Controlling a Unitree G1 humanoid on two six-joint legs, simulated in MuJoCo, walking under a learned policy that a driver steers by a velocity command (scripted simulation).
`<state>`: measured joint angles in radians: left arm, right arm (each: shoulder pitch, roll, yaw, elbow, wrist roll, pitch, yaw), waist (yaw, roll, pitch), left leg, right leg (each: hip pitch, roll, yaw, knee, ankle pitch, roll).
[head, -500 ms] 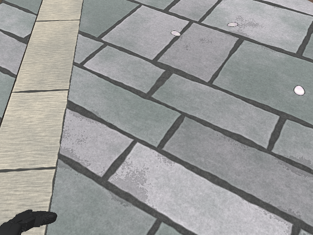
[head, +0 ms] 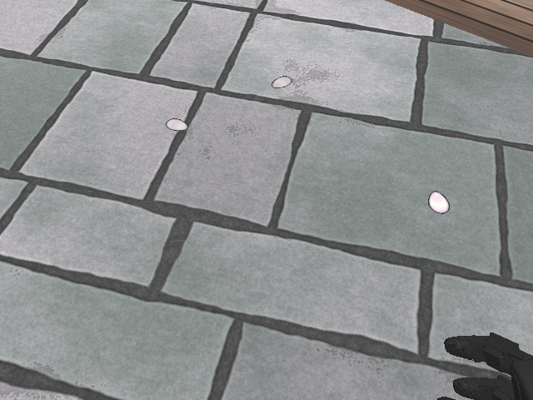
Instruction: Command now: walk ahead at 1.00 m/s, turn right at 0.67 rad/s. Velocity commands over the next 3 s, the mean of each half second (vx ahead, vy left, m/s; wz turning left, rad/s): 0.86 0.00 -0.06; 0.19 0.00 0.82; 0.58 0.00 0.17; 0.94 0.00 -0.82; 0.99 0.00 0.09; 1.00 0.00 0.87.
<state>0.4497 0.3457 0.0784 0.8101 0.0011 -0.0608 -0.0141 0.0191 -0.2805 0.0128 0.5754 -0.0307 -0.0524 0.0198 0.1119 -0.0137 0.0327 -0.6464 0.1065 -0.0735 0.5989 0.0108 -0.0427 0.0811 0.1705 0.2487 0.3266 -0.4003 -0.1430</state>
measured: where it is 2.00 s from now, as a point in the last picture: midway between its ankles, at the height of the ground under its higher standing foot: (230, 183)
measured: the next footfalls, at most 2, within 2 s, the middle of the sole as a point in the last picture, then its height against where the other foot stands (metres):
left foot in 0.06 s outside the picture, level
right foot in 0.46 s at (327, 338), level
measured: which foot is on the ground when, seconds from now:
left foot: up 0.00-0.04, down 0.06-0.46, up 0.48-0.86, down 0.88-1.00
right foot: down 0.00-0.04, up 0.06-0.44, down 0.46-0.90, up 0.92-1.00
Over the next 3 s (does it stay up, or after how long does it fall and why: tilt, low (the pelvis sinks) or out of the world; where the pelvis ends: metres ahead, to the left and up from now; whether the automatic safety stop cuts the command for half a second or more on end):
stays up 2.09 0.36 -0.02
